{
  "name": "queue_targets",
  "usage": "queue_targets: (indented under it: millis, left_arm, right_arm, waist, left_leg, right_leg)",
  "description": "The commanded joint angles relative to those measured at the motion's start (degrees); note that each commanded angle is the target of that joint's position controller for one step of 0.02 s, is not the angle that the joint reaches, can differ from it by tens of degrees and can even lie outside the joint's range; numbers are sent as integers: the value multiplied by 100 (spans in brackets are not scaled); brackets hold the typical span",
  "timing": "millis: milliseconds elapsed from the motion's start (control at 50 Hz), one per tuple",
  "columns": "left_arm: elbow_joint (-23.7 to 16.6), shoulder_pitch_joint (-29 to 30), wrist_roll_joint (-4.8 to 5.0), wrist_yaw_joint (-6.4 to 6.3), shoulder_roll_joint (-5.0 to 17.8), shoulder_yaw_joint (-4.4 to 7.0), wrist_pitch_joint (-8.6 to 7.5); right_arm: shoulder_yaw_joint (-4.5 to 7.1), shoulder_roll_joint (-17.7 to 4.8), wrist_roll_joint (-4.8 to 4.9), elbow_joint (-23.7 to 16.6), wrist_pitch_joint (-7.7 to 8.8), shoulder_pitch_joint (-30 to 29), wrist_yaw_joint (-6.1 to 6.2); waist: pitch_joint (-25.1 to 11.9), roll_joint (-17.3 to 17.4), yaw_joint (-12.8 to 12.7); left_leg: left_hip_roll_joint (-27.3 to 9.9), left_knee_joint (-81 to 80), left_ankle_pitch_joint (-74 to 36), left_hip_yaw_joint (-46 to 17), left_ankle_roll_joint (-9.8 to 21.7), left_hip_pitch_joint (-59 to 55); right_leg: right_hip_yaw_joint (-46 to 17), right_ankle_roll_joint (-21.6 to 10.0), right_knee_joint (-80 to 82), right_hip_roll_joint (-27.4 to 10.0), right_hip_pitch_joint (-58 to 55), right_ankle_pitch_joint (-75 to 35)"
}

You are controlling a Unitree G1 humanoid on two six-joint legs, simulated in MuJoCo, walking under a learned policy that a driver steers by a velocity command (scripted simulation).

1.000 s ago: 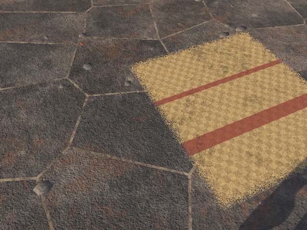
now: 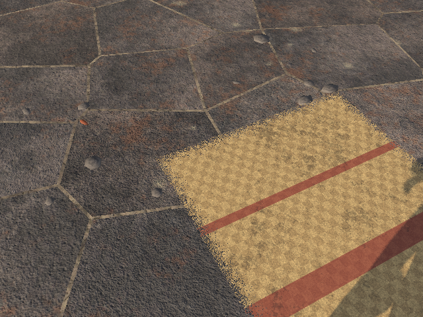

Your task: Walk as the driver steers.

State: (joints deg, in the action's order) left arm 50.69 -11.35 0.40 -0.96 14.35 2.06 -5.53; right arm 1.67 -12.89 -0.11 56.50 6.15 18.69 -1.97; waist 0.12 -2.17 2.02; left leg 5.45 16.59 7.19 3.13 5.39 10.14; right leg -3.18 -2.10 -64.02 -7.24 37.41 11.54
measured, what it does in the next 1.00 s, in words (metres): walks ahead, turning left: right foot, then left foot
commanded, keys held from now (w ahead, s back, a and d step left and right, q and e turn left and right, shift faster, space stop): w+q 1.00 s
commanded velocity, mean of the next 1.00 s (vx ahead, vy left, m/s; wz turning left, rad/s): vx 0.50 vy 0.00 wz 0.50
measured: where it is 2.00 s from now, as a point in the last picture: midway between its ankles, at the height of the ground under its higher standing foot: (100, 217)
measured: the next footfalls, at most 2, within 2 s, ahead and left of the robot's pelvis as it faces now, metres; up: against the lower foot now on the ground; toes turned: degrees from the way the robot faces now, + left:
right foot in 0.26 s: +0.32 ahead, -0.15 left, +0.00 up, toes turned +8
left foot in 0.80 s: +0.50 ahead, +0.18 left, +0.00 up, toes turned +30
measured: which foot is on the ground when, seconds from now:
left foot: down 0.00-0.28, up 0.30-0.78, down 0.80-1.00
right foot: up 0.00-0.24, down 0.26-0.80, up 0.82-1.00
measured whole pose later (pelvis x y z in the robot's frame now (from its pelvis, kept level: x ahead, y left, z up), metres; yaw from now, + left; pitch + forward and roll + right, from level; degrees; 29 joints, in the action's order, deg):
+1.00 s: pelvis +0.48 +0.10 +0.00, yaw +33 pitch +2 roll -1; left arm 44.4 -7.8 -0.2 -0.4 16.8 3.6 -6.6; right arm 4.3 -14.9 0.7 42.1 3.2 16.7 -1.7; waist 2.4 -1.7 1.1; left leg 6.1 23.6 9.3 -1.3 6.4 15.9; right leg -3.4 0.7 -64.4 -6.6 33.7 16.6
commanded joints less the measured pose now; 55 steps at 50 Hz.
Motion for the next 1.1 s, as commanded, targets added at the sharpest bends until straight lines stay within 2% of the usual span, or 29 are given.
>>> queue_targets:
  millis: [20,80,160,200,240,260,280,300,320,340,360,400,480,560,640,700,740,760,780,800,820,840,860,880,900,920,940,1000,1100]
  left_arm:
    - [-321,-61,-83,-49,263,70,-16]
    - [-502,682,-18,0,201,41,-78]
    - [-718,1318,74,108,324,43,-145]
    - [-749,1233,86,148,513,103,-207]
    - [-581,535,78,132,731,224,-262]
    - [-403,-357,9,93,1030,344,-304]
    - [-312,-1232,-77,53,1598,497,-287]
    - [-242,-1445,-103,94,1526,481,-230]
    - [-391,-1024,-102,104,928,325,-244]
    - [-472,-631,-58,113,671,244,-227]
    - [-493,-244,-42,136,542,197,-207]
    - [-428,10,-76,147,426,172,-195]
    - [-220,-221,-111,103,612,274,-233]
    - [-150,-315,-113,27,795,329,-163]
    - [-58,-615,-34,-20,966,378,-72]
    - [11,-746,48,-15,1076,420,32]
    - [-25,-645,80,-28,1242,463,98]
    - [-50,-598,97,-44,1334,488,138]
    - [-83,-486,117,-58,1378,495,190]
    - [-147,-512,82,-77,1287,452,185]
    - [-425,-900,-175,-13,533,224,84]
    - [-633,-783,-29,72,510,139,-198]
    - [-821,29,213,116,921,251,-336]
    - [-886,162,215,105,872,227,-388]
    - [-780,90,70,46,859,243,-375]
    - [-749,-57,-16,23,922,302,-306]
    - [-762,-143,-40,39,920,325,-215]
    - [-917,27,-140,28,692,298,-56]
    - [-1283,1136,-103,68,476,201,-76]
  right_arm:
    - [138,-795,25,-370,82,-225,127]
    - [183,-938,93,-353,15,121,215]
    - [220,-972,179,-291,-71,521,254]
    - [257,-1006,180,-318,-125,510,289]
    - [256,-941,149,-395,-183,390,303]
    - [171,-691,101,-531,-173,253,285]
    - [41,-199,78,-747,-99,477,267]
    - [0,-158,206,-884,-16,791,254]
    - [159,-793,307,-824,-14,608,267]
    - [210,-887,295,-879,-55,271,272]
    - [224,-789,235,-903,-104,140,280]
    - [263,-589,190,-961,-236,116,244]
    - [272,-426,170,-1218,-372,-174,205]
    - [252,-382,152,-1507,-354,-816,108]
    - [198,-319,134,-1865,-341,-1647,-51]
    - [208,-373,157,-2109,-353,-1967,-148]
    - [281,-519,150,-2185,-375,-1824,-177]
    - [362,-661,149,-2141,-393,-1488,-171]
    - [504,-882,167,-1951,-398,-709,-151]
    - [726,-1298,166,-1658,-427,303,-51]
    - [866,-1999,192,-1585,-443,563,65]
    - [768,-1944,126,-1808,-337,633,34]
    - [639,-1490,71,-1733,-259,589,-15]
    - [577,-1290,100,-1736,-212,272,-19]
    - [511,-1086,124,-1840,-201,-223,-16]
    - [450,-922,85,-1937,-199,-541,-3]
    - [428,-871,51,-1992,-195,-653,13]
    - [468,-1024,88,-1937,-147,-472,109]
    - [479,-1087,136,-1786,-212,41,258]
  waist:
    - [351,395,-269]
    - [302,456,-22]
    - [315,586,179]
    - [244,670,47]
    - [-43,740,-352]
    - [-688,507,-748]
    - [-1619,-690,-889]
    - [-2040,-1898,-740]
    - [-1371,-1029,-703]
    - [-834,-530,-606]
    - [-483,-245,-438]
    - [-104,-445,-217]
    - [58,-187,-183]
    - [202,-131,-322]
    - [464,-64,-602]
    - [551,-111,-619]
    - [328,-283,-408]
    - [64,-394,-181]
    - [-346,-341,284]
    - [-873,-57,738]
    - [-1242,1507,334]
    - [-2295,1484,297]
    - [-1683,819,548]
    - [-1049,650,330]
    - [-699,227,30]
    - [-527,301,-211]
    - [-469,388,-335]
    - [-323,373,-373]
    - [-58,649,31]
  left_leg:
    - [-1504,-1152,-267,-1350,997,727]
    - [-1376,-978,-317,-1221,781,523]
    - [-1570,-555,114,-1590,710,26]
    - [-1701,-228,305,-1883,611,-220]
    - [-1519,489,-56,-1934,440,-164]
    - [-1128,1721,-183,-1685,258,339]
    - [-340,3789,1027,-888,-126,2072]
    - [-199,5130,2641,-944,-189,3364]
    - [-564,5773,2231,-1314,-151,3693]
    - [-803,5811,1695,-1171,-145,3648]
    - [-991,5583,1252,-1095,-202,3404]
    - [-1241,5217,792,-996,-268,2973]
    - [-1275,4869,177,-958,-372,3238]
    - [-1241,3577,-692,-810,-396,3307]
    - [-1192,2660,-890,-386,-297,3278]
    - [-1099,2289,-352,-135,-119,3212]
    - [-785,2160,205,199,90,2565]
    - [-538,2146,470,379,214,1995]
    - [-239,1818,324,520,395,949]
    - [-190,1563,55,174,632,-765]
    - [-1736,1388,158,-2475,1355,-2733]
    - [-2566,232,1195,-5184,2105,-3462]
    - [-2405,-39,895,-4562,1691,-3158]
    - [-2193,4,411,-3709,1469,-2346]
    - [-1919,7,-116,-3044,1262,-1432]
    - [-1721,-89,-600,-2614,1156,-738]
    - [-1592,-231,-778,-2456,1133,-337]
    - [-1388,-394,-1419,-2019,1184,183]
    - [-1072,-314,-852,-1784,840,238]
  right_leg:
    - [1,194,1083,-127,-21,-921]
    - [104,310,2496,189,-388,-1590]
    - [40,376,3338,396,-695,-1431]
    - [-38,299,3670,437,-1027,-1067]
    - [86,133,3937,521,-2002,-551]
    - [-288,-148,3878,83,-3326,-484]
    - [-1923,-735,3964,-1224,-5465,-164]
    - [-3921,-1237,4621,-1924,-6039,734]
    - [-3429,-1047,4719,-1738,-5367,1019]
    - [-2442,-823,4772,-1507,-4592,652]
    - [-1780,-716,4976,-1201,-3911,183]
    - [-868,-611,5338,-846,-3149,-413]
    - [34,-784,5519,-803,-3095,-1635]
    - [643,-735,5602,-784,-3306,-1719]
    - [1043,-668,5559,-919,-3691,-1603]
    - [1250,-547,5266,-1060,-4161,-1986]
    - [1466,-435,4674,-1055,-4254,-3594]
    - [1560,-379,4080,-1021,-4249,-4572]
    - [1711,-270,3021,-866,-4033,-5114]
    - [1758,-31,1529,-622,-3023,-4340]
    - [1637,300,-626,162,-525,607]
    - [152,316,-1724,846,577,2398]
    - [-203,177,-1851,569,1174,1865]
    - [-135,64,-1419,341,1191,1301]
    - [-147,85,-960,98,756,901]
    - [-170,125,-579,-52,281,676]
    - [-181,176,-386,-102,-35,550]
    - [-24,416,301,13,-134,93]
    - [3,516,2368,398,-128,-1444]
Velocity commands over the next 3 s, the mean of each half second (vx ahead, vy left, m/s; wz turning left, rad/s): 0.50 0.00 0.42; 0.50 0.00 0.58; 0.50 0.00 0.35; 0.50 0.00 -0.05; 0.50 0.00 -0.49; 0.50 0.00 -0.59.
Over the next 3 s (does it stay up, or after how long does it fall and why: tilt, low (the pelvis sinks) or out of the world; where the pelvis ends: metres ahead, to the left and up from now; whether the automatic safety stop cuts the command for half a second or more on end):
stays up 1.38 0.69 -0.01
